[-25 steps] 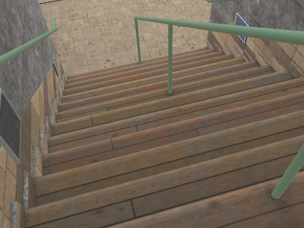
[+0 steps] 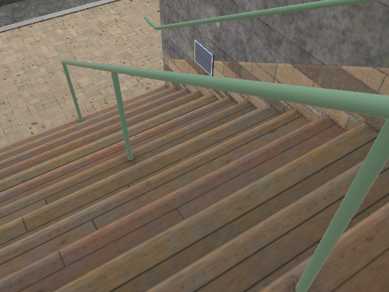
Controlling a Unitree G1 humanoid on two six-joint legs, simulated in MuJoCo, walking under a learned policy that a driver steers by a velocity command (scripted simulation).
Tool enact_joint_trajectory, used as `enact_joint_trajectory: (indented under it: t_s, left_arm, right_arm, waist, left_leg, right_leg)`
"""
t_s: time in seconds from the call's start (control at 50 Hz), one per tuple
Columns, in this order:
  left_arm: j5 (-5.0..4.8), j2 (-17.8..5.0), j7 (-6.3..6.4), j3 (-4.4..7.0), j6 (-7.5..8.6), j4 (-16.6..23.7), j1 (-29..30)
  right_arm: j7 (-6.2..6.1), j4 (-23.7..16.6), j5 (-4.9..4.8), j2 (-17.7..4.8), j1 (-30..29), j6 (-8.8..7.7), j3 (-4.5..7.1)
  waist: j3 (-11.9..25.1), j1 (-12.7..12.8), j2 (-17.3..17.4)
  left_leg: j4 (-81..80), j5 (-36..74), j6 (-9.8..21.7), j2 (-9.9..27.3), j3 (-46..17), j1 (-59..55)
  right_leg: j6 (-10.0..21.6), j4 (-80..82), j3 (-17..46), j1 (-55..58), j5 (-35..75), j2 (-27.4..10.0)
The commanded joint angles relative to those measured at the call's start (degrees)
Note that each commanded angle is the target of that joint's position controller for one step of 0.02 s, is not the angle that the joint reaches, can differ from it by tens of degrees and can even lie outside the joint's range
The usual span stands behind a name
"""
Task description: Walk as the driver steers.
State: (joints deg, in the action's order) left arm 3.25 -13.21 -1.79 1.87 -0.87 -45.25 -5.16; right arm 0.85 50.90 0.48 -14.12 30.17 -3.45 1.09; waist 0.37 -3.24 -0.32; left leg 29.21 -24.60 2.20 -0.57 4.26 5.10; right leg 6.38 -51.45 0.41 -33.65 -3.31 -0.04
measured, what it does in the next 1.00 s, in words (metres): goes down: right foot, then left foot 0.16 m lower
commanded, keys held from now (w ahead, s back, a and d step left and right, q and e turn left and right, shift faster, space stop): w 0.42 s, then w+q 0.54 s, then q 0.04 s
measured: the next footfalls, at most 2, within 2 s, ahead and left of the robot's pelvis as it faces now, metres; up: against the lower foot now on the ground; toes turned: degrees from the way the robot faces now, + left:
right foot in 0.04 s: +0.10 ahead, -0.11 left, +0.00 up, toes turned -1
left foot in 0.46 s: +0.27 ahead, +0.07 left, -0.16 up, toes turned +1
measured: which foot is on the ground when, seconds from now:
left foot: down 0.00-0.06, up 0.08-0.44, down 0.46-0.96, up 0.98-1.00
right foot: up 0.00-0.02, down 0.04-0.46, up 0.48-0.94, down 0.96-1.00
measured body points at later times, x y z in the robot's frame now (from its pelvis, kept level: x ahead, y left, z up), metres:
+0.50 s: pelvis +0.23 +0.00 -0.15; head +0.22 +0.01 +0.30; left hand +0.18 +0.28 -0.29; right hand +0.32 -0.25 -0.27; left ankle +0.23 +0.07 -0.89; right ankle +0.10 -0.11 -0.67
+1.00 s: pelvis +0.51 -0.05 -0.32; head +0.51 -0.08 +0.13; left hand +0.65 +0.23 -0.40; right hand +0.47 -0.33 -0.47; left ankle +0.28 +0.06 -0.82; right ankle +0.62 -0.15 -1.06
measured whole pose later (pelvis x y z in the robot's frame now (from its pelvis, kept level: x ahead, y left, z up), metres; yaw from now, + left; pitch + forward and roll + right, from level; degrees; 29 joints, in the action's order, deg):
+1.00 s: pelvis +0.51 -0.05 -0.32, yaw +15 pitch -1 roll +2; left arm 1.1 -13.0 0.1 3.3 5.0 -47.5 -4.0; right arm -2.6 55.3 0.1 -15.4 31.6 0.2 3.5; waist 0.2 -6.3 1.8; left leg 94.2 -51.2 4.2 -6.6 -9.7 15.0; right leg -1.0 -28.8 0.2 -19.3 -6.1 -2.7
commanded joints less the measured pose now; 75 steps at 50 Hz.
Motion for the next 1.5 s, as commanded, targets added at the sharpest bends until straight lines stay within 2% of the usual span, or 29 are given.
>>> enact_joint_trajectory:
  t_s: [0.02,0.06,0.08,0.14,0.18,0.28,0.4,0.44,0.48,0.52,0.54,0.6,0.68,0.8,0.88,0.94,0.96,0.98,1.0,1.02,1.06,1.1,1.2,1.28,1.36,1.42,1.44,1.46,1.5]
  left_arm:
    - [0.51,-4.73,0.77,1.75,1.20,-1.41,-9.91]
    - [-0.58,-8.09,1.38,3.66,1.59,-8.45,-32.47]
    - [-2.29,-11.74,1.41,4.16,2.26,-8.97,-30.05]
    - [-1.85,-11.50,1.83,3.70,3.91,-9.13,-20.55]
    - [-0.15,-10.08,2.04,3.19,6.22,-8.13,-14.40]
    - [-2.37,-7.64,3.52,2.89,7.53,-9.41,-9.41]
    - [0.26,-7.57,7.08,2.90,3.66,-12.18,-20.10]
    - [-0.73,-7.60,7.33,2.80,1.89,-13.29,-22.06]
    - [-2.24,-3.09,5.28,2.17,2.26,-11.68,-24.72]
    - [-1.38,-6.41,5.53,1.79,4.11,-10.38,-21.03]
    - [-0.06,-7.96,5.39,2.26,4.44,-7.93,-10.63]
    - [-1.46,-6.62,2.96,1.90,3.81,-2.97,1.41]
    - [-1.67,-3.94,0.12,2.23,1.96,-8.71,-9.86]
    - [-0.94,-3.18,-0.18,1.43,6.56,2.65,16.57]
    - [-4.05,-3.43,1.89,2.28,3.77,-1.64,-0.90]
    - [-1.53,-8.65,3.51,4.30,5.31,-6.27,-18.87]
    - [-1.34,-8.64,2.95,3.52,5.91,-6.04,-19.10]
    - [-0.83,-9.68,2.06,3.05,6.07,-5.71,-22.14]
    - [-3.33,-9.81,0.86,3.32,5.39,-4.29,-22.17]
    - [-5.19,-11.16,2.11,3.44,4.75,-2.26,-19.66]
    - [-3.48,-9.59,3.33,2.30,4.37,-2.47,-18.80]
    - [-1.68,-7.01,3.30,0.61,4.09,-2.00,-15.52]
    - [-2.32,-6.14,4.75,-0.42,4.48,1.99,-7.54]
    - [-2.79,-10.37,3.29,1.35,4.51,3.49,-11.99]
    - [0.26,-12.90,4.20,2.76,0.40,4.02,-16.30]
    - [-0.18,-10.25,3.51,2.75,-2.37,3.91,-21.53]
    - [-1.41,-3.19,2.12,1.08,-2.34,10.42,-17.45]
    - [-0.60,-7.85,1.76,1.20,-2.24,13.77,-6.15]
    - [-2.12,-7.36,2.69,1.10,-2.21,12.45,-6.67]
  right_arm:
    - [-0.56,-3.81,-0.38,-9.37,-4.50,-0.29,1.86]
    - [-0.97,-4.81,-0.74,-12.32,-13.72,0.33,3.11]
    - [-1.19,-6.58,-0.57,-6.00,-9.02,0.53,2.37]
    - [-2.54,-6.77,1.55,-8.30,-9.31,2.28,3.07]
    - [-1.57,-7.13,1.80,-9.11,-15.78,3.84,4.26]
    - [3.53,-5.84,0.77,-2.54,-11.92,5.60,1.92]
    - [1.42,-4.37,0.64,-4.98,-17.82,4.19,1.29]
    - [0.35,1.50,1.29,-5.40,-2.88,3.31,1.91]
    - [1.65,3.91,0.72,-6.65,5.50,2.06,1.43]
    - [1.00,4.01,-0.64,-12.12,6.53,3.04,3.82]
    - [-0.54,4.14,0.10,-8.87,4.40,2.49,3.03]
    - [-1.96,2.45,1.10,-4.94,-4.95,-0.67,0.53]
    - [-1.05,1.49,-0.34,-6.93,-7.35,-0.38,1.49]
    - [-3.61,3.80,2.59,-4.34,7.26,-0.50,2.33]
    - [-0.91,2.52,0.80,-3.08,1.48,1.42,1.77]
    - [-2.07,4.22,1.23,-6.35,3.67,3.82,2.72]
    - [-2.89,2.48,1.82,-4.33,3.43,2.69,3.61]
    - [-4.57,1.29,-2.33,-1.33,12.95,3.06,3.31]
    - [-5.75,-1.28,-2.57,-1.80,10.75,3.49,2.28]
    - [-6.06,-7.25,-1.63,-3.30,-6.08,4.31,2.17]
    - [-3.31,-7.46,3.29,-3.25,-9.78,6.88,2.03]
    - [-2.15,-9.58,2.40,-1.16,-13.17,8.98,1.61]
    - [0.02,-18.14,1.58,0.39,-20.06,9.76,0.74]
    - [-0.23,-19.10,2.43,0.62,-24.78,10.45,0.38]
    - [1.37,-24.18,-1.62,-1.36,-30.71,9.31,0.16]
    - [1.13,-17.50,-2.03,-5.63,-16.14,4.57,2.34]
    - [1.13,-19.42,-1.83,-14.96,-14.50,3.98,3.67]
    - [1.03,-17.73,-2.46,-15.23,-7.89,4.15,4.25]
    - [0.01,-17.42,0.34,-12.09,-14.74,5.48,3.31]
  waist:
    - [1.31,7.83,5.77]
    - [5.23,21.33,1.78]
    - [4.68,14.27,-14.69]
    - [-10.18,5.75,0.00]
    - [-10.41,3.94,3.11]
    - [-4.33,-2.18,-2.84]
    - [-9.21,7.16,-2.83]
    - [-1.94,2.11,0.73]
    - [4.37,3.35,11.90]
    - [4.58,0.48,10.88]
    - [-0.74,-0.73,5.32]
    - [-12.95,4.36,-1.22]
    - [-3.58,7.04,7.06]
    - [-8.43,-5.57,1.75]
    - [-1.76,-1.53,4.00]
    - [0.67,8.33,-2.31]
    - [-0.48,6.27,-11.27]
    - [9.16,1.84,-13.80]
    - [17.85,3.34,-16.21]
    - [13.36,8.77,-17.76]
    - [7.48,5.85,-10.35]
    - [0.05,1.78,-7.68]
    - [1.81,-4.25,-4.36]
    - [4.96,0.48,-8.21]
    - [-0.13,5.82,-17.57]
    - [3.78,1.11,7.03]
    - [2.53,3.43,23.38]
    - [6.70,-3.90,13.68]
    - [0.54,2.89,12.15]
  left_leg:
    - [6.53,57.48,6.27,10.22,-3.88,12.66]
    - [38.99,47.94,3.51,4.42,-0.93,25.97]
    - [55.54,-3.34,1.53,-3.28,-2.44,39.02]
    - [43.19,-6.30,1.22,3.28,-14.65,44.81]
    - [32.57,12.40,0.26,3.96,-16.72,37.13]
    - [17.93,49.26,0.31,-1.22,-5.33,4.41]
    - [-10.00,36.80,1.29,3.48,-4.96,13.56]
    - [-22.46,41.89,3.74,3.42,-3.05,-1.14]
    - [7.31,75.10,7.47,14.04,-15.56,-26.45]
    - [-0.60,35.34,19.98,24.03,-30.72,-26.11]
    - [-5.81,15.43,21.97,26.07,-36.92,-18.72]
    - [-10.76,25.96,15.31,13.19,-25.60,14.81]
    - [-7.66,32.86,11.90,8.22,-19.15,24.64]
    - [7.35,12.26,14.82,8.40,-34.11,-8.77]
    - [23.68,1.12,8.76,-4.10,-20.87,13.83]
    - [50.67,-2.43,8.03,-5.95,-17.75,17.76]
    - [65.66,-24.67,4.32,-9.39,-17.10,29.05]
    - [85.75,-36.65,0.84,-8.81,-10.09,39.61]
    - [91.98,-32.88,-0.63,-2.96,-6.82,48.03]
    - [88.84,-24.34,-3.65,-3.59,-4.49,52.75]
    - [88.53,-14.42,-3.10,-0.18,-7.63,51.07]
    - [83.85,-3.80,-2.31,-0.67,-7.44,48.12]
    - [52.19,26.85,-3.89,-0.27,-6.24,34.10]
    - [52.16,28.26,-2.43,-2.22,0.81,28.70]
    - [22.31,-7.89,-0.99,-1.24,0.92,24.24]
    - [1.70,4.25,1.30,-0.23,-8.04,-4.51]
    - [1.30,41.82,9.16,21.32,-43.55,-12.52]
    - [-2.60,62.01,15.02,21.37,-43.70,-9.00]
    - [-2.09,50.67,16.93,17.05,-34.91,-0.95]
  right_leg:
    - [1.28,2.93,-7.73,22.32,-2.56,4.91]
    - [4.38,12.91,-5.90,44.70,-0.31,3.90]
    - [9.94,20.03,15.72,47.50,14.69,-10.26]
    - [14.44,28.82,31.88,24.91,-13.17,-20.42]
    - [10.60,26.75,25.77,13.35,-21.64,-17.03]
    - [3.96,20.70,8.24,-11.04,-30.83,-4.98]
    - [4.56,-4.29,9.81,16.72,-12.07,-5.54]
    - [5.63,-28.36,4.85,16.83,0.33,-2.22]
    - [3.49,-63.70,-2.22,-16.78,-42.56,3.12]
    - [1.44,-63.97,-0.93,-34.61,-32.57,-0.63]
    - [-1.54,-56.74,3.73,-40.20,-26.00,-4.30]
    - [-7.45,-9.79,2.88,-17.70,-4.92,-6.35]
    - [-5.70,-8.16,-1.88,11.19,11.17,-2.08]
    - [-6.65,17.44,9.96,-21.81,18.30,-6.24]
    - [-9.09,29.18,1.85,24.80,31.40,-0.96]
    - [-10.20,32.51,2.59,40.61,25.95,-5.81]
    - [-7.25,27.85,7.04,45.77,51.37,-12.19]
    - [-1.14,8.79,11.07,58.79,93.00,-26.53]
    - [3.44,6.76,16.69,62.08,88.11,-31.29]
    - [9.09,18.12,19.03,53.41,81.33,-31.47]
    - [10.51,21.40,17.70,37.85,48.52,-28.76]
    - [6.76,24.19,9.22,19.43,33.14,-24.88]
    - [-0.98,27.56,-0.02,1.21,-1.33,-18.84]
    - [-0.43,23.45,-2.72,10.43,9.37,-20.89]
    - [1.36,26.87,-3.91,19.11,-10.28,-19.72]
    - [-3.17,-4.37,-11.49,4.86,-24.53,-15.74]
    - [-8.08,-23.64,-10.31,-20.55,-42.02,-5.85]
    - [-8.91,-19.27,1.42,-19.73,-35.64,-3.48]
    - [-10.04,-21.85,2.12,-18.33,-28.54,-2.64]
Velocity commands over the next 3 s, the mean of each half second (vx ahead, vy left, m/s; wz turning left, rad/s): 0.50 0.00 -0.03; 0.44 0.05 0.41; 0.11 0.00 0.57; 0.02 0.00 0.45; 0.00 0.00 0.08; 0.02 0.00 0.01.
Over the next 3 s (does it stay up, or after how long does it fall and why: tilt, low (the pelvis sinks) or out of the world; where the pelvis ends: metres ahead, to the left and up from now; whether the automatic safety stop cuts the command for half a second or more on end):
stays up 0.59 0.03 -0.31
